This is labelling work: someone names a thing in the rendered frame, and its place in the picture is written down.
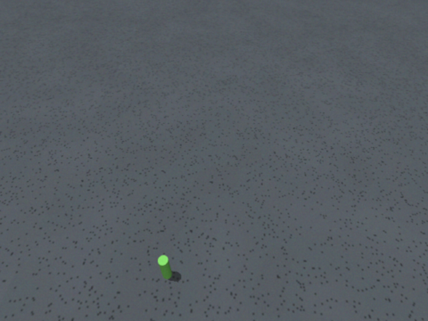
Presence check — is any can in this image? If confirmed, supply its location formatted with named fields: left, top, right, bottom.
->
left=158, top=255, right=172, bottom=279

